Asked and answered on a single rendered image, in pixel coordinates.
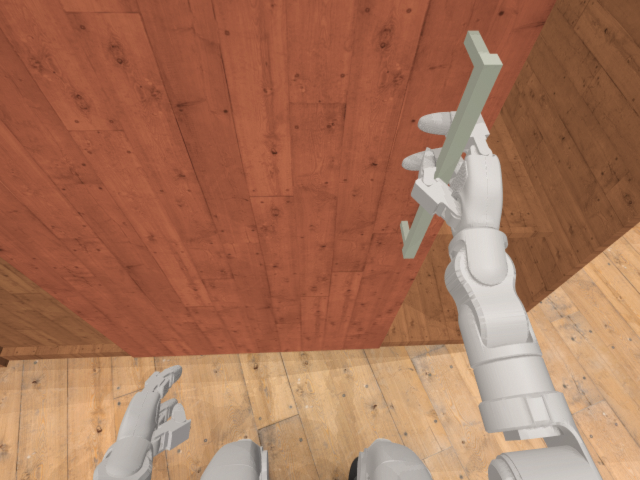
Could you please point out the robot right shin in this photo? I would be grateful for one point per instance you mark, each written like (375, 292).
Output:
(380, 439)

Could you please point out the robot left forearm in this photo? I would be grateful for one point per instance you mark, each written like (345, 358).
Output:
(130, 458)

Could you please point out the wardrobe door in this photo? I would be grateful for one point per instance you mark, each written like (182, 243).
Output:
(201, 177)
(29, 316)

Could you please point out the right robot upper arm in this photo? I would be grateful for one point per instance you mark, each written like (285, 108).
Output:
(551, 463)

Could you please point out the robot left hand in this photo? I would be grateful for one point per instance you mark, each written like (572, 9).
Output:
(146, 416)

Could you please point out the robot right forearm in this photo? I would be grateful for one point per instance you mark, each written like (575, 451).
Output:
(518, 396)

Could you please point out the handle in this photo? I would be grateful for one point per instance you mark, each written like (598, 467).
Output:
(485, 72)

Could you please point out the right robot thigh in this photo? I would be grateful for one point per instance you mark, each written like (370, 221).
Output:
(390, 461)

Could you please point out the robot right hand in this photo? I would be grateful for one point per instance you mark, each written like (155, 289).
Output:
(476, 181)

